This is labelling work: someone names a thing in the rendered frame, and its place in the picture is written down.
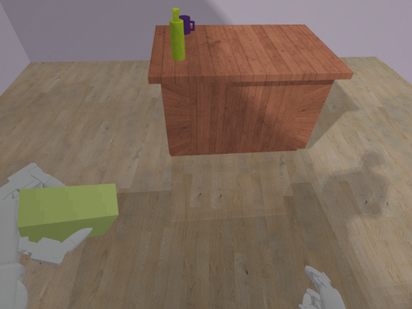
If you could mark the right robot hand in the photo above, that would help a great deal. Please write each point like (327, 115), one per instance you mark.
(329, 297)

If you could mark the left robot hand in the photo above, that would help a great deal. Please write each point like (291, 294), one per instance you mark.
(12, 245)

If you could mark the robot left forearm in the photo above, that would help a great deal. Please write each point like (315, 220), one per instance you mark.
(13, 294)

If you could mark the sponge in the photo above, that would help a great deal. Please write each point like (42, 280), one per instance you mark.
(58, 212)

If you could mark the table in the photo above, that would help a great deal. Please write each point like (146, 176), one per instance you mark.
(243, 88)

